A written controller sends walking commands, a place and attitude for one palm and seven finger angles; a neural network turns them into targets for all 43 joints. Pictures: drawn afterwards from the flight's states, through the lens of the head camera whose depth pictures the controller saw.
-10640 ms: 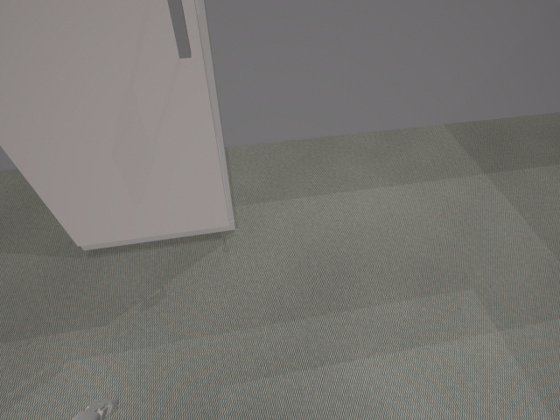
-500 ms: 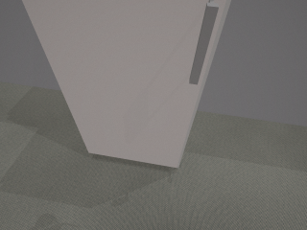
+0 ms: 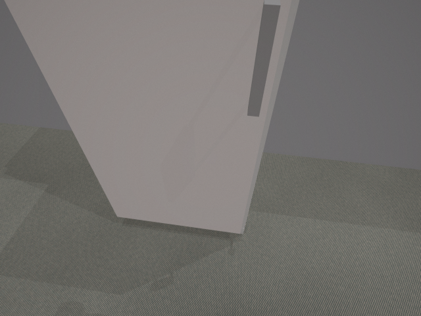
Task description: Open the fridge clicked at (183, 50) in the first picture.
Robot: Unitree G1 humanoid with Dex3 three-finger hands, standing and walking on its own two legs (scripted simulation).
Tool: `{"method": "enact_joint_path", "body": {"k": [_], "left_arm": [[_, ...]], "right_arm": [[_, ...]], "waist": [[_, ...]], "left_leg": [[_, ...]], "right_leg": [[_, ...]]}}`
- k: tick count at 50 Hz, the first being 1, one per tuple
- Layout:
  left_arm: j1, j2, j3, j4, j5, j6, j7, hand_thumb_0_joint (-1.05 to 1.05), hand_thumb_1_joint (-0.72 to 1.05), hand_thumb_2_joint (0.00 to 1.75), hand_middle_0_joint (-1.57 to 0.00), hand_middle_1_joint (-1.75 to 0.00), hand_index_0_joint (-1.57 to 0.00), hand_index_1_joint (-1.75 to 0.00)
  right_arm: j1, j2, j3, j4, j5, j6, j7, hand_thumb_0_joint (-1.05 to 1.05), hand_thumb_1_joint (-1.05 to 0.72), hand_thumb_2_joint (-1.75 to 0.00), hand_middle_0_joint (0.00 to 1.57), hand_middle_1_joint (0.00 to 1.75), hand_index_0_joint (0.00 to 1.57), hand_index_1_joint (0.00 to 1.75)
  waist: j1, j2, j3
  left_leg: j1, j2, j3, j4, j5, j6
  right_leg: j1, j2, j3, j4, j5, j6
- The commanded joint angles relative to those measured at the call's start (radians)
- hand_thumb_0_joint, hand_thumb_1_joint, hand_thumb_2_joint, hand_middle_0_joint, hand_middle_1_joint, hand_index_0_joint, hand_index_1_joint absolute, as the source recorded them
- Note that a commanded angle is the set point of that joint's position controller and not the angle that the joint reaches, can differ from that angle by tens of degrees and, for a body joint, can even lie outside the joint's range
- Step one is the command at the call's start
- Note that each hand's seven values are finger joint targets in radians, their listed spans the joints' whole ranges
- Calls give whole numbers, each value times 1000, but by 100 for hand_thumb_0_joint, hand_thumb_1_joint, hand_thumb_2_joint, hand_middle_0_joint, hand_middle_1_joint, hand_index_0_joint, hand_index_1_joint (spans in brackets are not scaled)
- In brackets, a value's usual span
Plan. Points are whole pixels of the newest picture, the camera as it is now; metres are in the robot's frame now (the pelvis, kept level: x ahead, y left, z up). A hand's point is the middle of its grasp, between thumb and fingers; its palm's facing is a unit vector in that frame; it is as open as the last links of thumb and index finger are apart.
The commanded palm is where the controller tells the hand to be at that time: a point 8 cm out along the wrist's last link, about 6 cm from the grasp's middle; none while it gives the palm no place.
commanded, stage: shuffle to correct the standing spot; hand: right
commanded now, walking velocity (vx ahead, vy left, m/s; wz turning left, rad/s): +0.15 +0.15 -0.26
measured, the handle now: (261, 60) +0.57 -0.06 +0.22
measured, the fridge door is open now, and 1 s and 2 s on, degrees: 0 0 0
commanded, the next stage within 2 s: come to a stop and stand still in 0.62 s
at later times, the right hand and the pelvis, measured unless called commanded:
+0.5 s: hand (278, 310) +0.19 -0.13 -0.16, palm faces +0.09 +0.97 -0.24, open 7.3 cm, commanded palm none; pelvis +0.10 +0.07 +0.00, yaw -8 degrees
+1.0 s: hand (239, 299) +0.20 -0.05 -0.17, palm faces +0.18 +0.95 -0.27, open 7.4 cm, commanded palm none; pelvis +0.20 +0.15 -0.01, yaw -9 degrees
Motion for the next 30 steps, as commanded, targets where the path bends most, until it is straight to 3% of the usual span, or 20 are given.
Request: {"method": "enact_joint_path", "body": {"k": [1,2,3,4,5,6,7,10,13,17,19,20,21,22,23,24,25,26,28,30], "left_arm": [[59,65,16,-52,6,-34,7,0,90,90,-20,-30,-20,-30],[135,88,21,-26,8,-41,10,0,90,90,-20,-30,-20,-30],[251,158,39,7,18,-49,22,0,90,90,-20,-30,-20,-30],[330,192,43,38,17,-45,38,0,90,90,-20,-30,-20,-30],[320,183,40,41,12,-43,46,0,90,90,-20,-30,-20,-30],[273,167,36,18,10,-50,48,0,90,90,-20,-30,-20,-30],[222,154,34,-2,8,-58,47,0,90,90,-20,-30,-20,-30],[137,148,41,-35,6,-70,41,0,90,90,-20,-30,-20,-30],[136,157,51,-50,11,-62,32,0,90,90,-20,-30,-20,-30],[133,175,67,-59,21,-46,23,0,90,90,-20,-30,-20,-30],[120,182,73,-63,20,-38,22,0,90,90,-20,-30,-20,-30],[127,180,75,-63,20,-34,19,0,90,90,-20,-30,-20,-30],[137,159,72,-59,15,-33,15,0,90,90,-20,-30,-20,-30],[166,102,59,-71,11,-33,8,0,90,90,-20,-30,-20,-30],[141,67,49,-108,6,-21,13,0,90,90,-20,-30,-20,-30],[87,93,57,-115,6,-14,18,0,90,90,-20,-30,-20,-30],[55,93,60,-123,7,-12,18,0,90,90,-20,-30,-20,-30],[39,99,60,-124,9,-10,15,0,90,90,-20,-30,-20,-30],[39,71,53,-128,9,-4,7,0,90,90,-20,-30,-20,-30],[77,59,46,-117,8,-4,13,0,90,90,-20,-30,-20,-30]], "right_arm": [[66,-112,-27,-13,-3,-4,3,0,-90,-90,20,30,20,30],[50,-106,-28,-22,1,-1,7,0,-90,-90,20,30,20,30],[35,-95,-29,-45,7,-4,10,0,-90,-90,20,30,20,30],[-52,-105,-25,-83,0,-9,10,0,-90,-90,20,30,20,30],[-99,-112,-35,-99,-10,-5,10,0,-90,-90,20,30,20,30],[-112,-95,-36,-106,-12,-2,16,0,-90,-90,20,30,20,30],[-110,-75,-36,-107,-12,2,24,0,-90,-90,20,30,20,30],[-109,-60,-43,-115,-8,15,41,0,-90,-90,20,30,20,30],[-169,-65,-45,-135,-7,13,47,0,-90,-90,20,30,20,30],[-245,-69,-48,-152,-2,7,50,0,-90,-90,20,30,20,30],[-216,-84,-54,-140,0,0,52,0,-90,-90,20,30,20,30],[-168,-105,-60,-121,0,-4,49,0,-90,-90,20,30,20,30],[-94,-148,-70,-95,1,-10,43,0,-90,-90,20,30,20,30],[-22,-219,-86,-71,-6,-19,30,0,-90,-90,20,30,20,30],[18,-281,-93,-70,-3,-20,21,0,-90,-90,20,30,20,30],[-9,-250,-87,-68,-1,-11,16,0,-90,-90,20,30,20,30],[-75,-220,-84,-82,-4,-2,13,0,-90,-90,20,30,20,30],[-130,-185,-77,-97,-8,3,9,0,-90,-90,20,30,20,30],[-186,-161,-65,-120,-17,7,4,0,-90,-90,20,30,20,30],[-207,-163,-60,-132,-15,17,9,0,-90,-90,20,30,20,30]], "waist": [[28,46,160],[53,-41,126],[80,-210,56],[105,-256,86],[81,-116,129],[55,-35,137],[31,-25,125],[-3,-105,74],[13,-88,73],[38,-160,84],[18,-154,60],[0,-115,30],[-34,-45,-9],[-58,157,-79],[-67,268,-108],[-71,230,-78],[-51,246,-8],[-30,206,14],[8,126,14],[36,135,13]], "left_leg": [[-110,233,-122,-22,310,71],[-174,150,-34,159,388,26],[-353,56,25,417,270,-29],[-549,14,-11,627,-113,-36],[-600,62,-91,719,-122,-30],[-609,102,-120,731,-65,-39],[-585,118,-122,712,-9,-51],[-522,128,-93,603,89,-80],[-509,126,-46,453,120,-102],[-410,111,16,247,138,-106],[-274,79,43,115,211,-96],[-164,64,51,39,253,-92],[-11,112,-10,-6,274,-73],[160,298,-212,-43,286,1],[118,463,-390,-150,304,95],[10,423,-358,-168,232,127],[-68,396,-330,-170,205,144],[-132,368,-258,-151,245,147],[-229,330,-155,-120,375,132],[-294,283,-111,-72,429,112]], "right_leg": [[-66,-64,-25,-40,47,-17],[61,-97,71,-142,208,-52],[254,-247,371,-219,407,-157],[327,-370,592,-306,604,-239],[260,-410,598,-309,618,-263],[203,-397,546,-315,559,-250],[148,-357,479,-334,480,-222],[73,-262,345,-366,331,-172],[63,-227,297,-371,262,-152],[39,-220,263,-337,246,-118],[5,-202,238,-266,273,-82],[-24,-173,215,-205,248,-52],[-106,-140,171,-106,175,-22],[-262,-52,46,104,-12,24],[-294,-14,-9,353,-318,37],[-278,-58,15,457,-333,24],[-301,-84,12,511,-297,20],[-270,-107,15,501,-259,21],[-155,-106,-11,366,-236,28],[-41,-87,-64,173,-114,39]]}}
